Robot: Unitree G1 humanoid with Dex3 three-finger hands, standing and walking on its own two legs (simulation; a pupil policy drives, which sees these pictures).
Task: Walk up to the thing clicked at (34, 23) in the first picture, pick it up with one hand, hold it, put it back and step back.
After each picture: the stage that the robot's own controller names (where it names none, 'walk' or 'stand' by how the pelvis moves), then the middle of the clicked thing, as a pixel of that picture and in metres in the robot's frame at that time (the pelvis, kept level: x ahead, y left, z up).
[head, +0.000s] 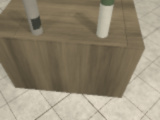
stand; (32, 14) +0.83 +0.27 -0.03
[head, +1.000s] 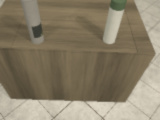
walk; (33, 21) +0.72 +0.22 -0.01
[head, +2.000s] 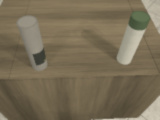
stand; (34, 46) +0.51 +0.20 +0.01
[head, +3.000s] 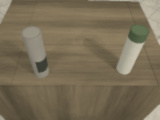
stand; (37, 55) +0.50 +0.19 -0.03
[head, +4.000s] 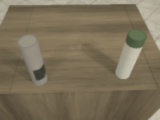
stand; (34, 63) +0.47 +0.20 -0.03
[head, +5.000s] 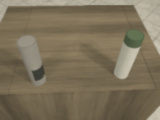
stand; (33, 63) +0.47 +0.21 -0.03
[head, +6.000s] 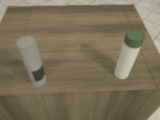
stand; (33, 63) +0.47 +0.21 -0.03
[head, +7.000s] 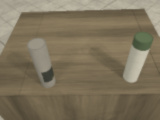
rise first; (43, 65) +0.47 +0.20 -0.03
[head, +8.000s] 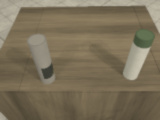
go down; (43, 61) +0.48 +0.20 -0.03
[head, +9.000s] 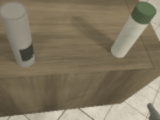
go down; (20, 40) +0.48 +0.18 +0.02
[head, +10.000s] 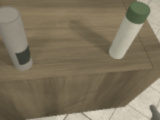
approach; (16, 43) +0.48 +0.19 +0.03
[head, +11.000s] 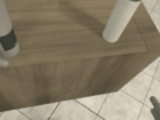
close in; out of the picture +0.50 +0.20 +0.06
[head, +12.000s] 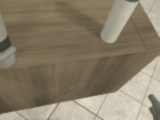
lift; out of the picture +0.47 +0.20 +0.07
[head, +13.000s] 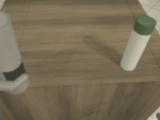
lift; (7, 60) +0.33 +0.21 +0.16
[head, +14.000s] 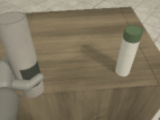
hold; (23, 60) +0.34 +0.16 +0.17
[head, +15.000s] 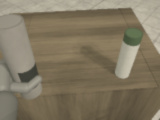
hold; (21, 62) +0.33 +0.17 +0.17
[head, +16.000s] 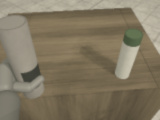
hold; (24, 62) +0.33 +0.16 +0.16
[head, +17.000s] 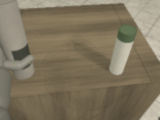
crouch; (14, 42) +0.41 +0.19 +0.17
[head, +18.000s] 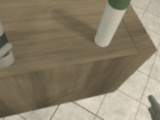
lower; out of the picture +0.49 +0.21 +0.07
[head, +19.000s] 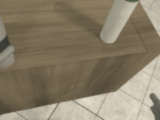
lower; out of the picture +0.47 +0.20 +0.07
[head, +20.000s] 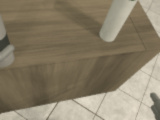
lower; out of the picture +0.48 +0.20 +0.07
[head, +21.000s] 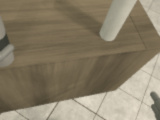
lower; out of the picture +0.48 +0.20 +0.07
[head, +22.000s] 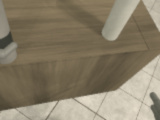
loosen; out of the picture +0.48 +0.20 +0.07
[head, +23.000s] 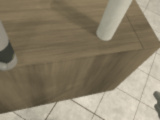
withdraw; out of the picture +0.45 +0.19 +0.07
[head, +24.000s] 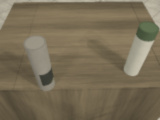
sink last; (41, 66) +0.42 +0.17 +0.02
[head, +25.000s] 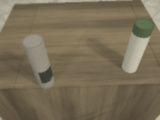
stand; (40, 64) +0.44 +0.18 +0.01
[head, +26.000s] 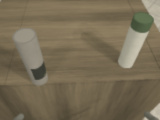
stand; (33, 60) +0.43 +0.19 +0.03
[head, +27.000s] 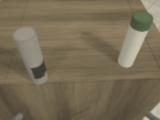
stand; (33, 59) +0.44 +0.19 +0.03
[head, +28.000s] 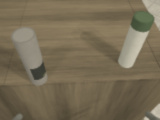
stand; (32, 60) +0.43 +0.19 +0.03
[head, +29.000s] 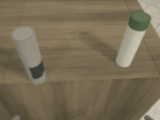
stand; (31, 59) +0.44 +0.18 +0.03
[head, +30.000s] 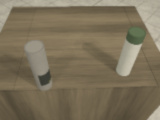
stand; (40, 68) +0.45 +0.18 -0.03
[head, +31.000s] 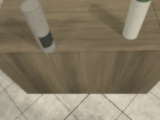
walk; (40, 29) +0.55 +0.19 -0.01
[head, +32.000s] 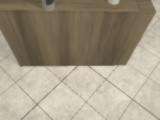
walk; out of the picture +0.86 +0.16 -0.01
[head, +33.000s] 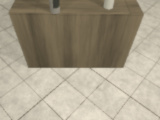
stand; out of the picture +1.04 +0.20 -0.01
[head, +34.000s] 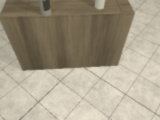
stand; out of the picture +1.03 +0.22 -0.03
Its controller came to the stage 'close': yes
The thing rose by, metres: 0.23
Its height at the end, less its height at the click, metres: +0.00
